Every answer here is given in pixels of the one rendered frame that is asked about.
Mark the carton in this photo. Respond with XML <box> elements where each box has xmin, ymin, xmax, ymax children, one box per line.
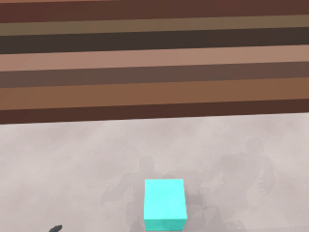
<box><xmin>144</xmin><ymin>179</ymin><xmax>187</xmax><ymax>231</ymax></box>

